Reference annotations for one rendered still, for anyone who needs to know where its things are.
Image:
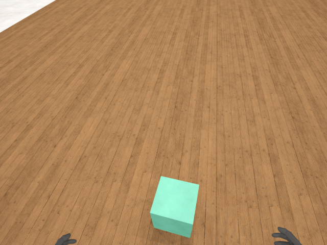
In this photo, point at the robot right hand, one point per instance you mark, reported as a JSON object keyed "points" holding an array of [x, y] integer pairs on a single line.
{"points": [[287, 235]]}

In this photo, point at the carton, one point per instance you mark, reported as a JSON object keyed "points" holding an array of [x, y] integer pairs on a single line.
{"points": [[174, 205]]}

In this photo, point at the robot left hand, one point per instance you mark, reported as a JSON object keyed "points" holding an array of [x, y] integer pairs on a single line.
{"points": [[64, 240]]}

